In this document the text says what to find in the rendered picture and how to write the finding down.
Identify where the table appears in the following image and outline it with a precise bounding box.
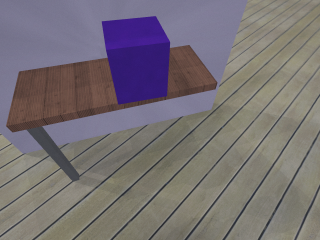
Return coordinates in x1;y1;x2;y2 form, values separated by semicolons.
6;45;218;182

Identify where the carton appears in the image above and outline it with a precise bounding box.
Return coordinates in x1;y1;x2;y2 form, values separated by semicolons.
102;16;170;105

